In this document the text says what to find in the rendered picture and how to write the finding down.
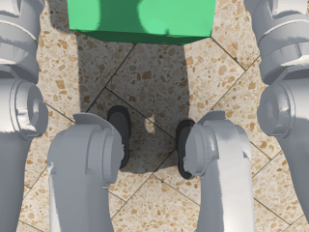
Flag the robot right forearm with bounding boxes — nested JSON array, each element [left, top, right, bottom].
[[243, 0, 309, 86]]

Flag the robot right upper arm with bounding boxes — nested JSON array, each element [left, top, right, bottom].
[[256, 77, 309, 224]]

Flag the right robot shin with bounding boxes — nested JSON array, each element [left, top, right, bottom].
[[183, 109, 252, 176]]

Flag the robot left upper arm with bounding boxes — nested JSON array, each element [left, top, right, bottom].
[[0, 78, 49, 232]]

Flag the robot left forearm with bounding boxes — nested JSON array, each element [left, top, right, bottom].
[[0, 0, 45, 85]]

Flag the robot right thigh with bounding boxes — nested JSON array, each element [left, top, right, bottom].
[[187, 119, 256, 232]]

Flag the carton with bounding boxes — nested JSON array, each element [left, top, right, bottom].
[[67, 0, 216, 45]]

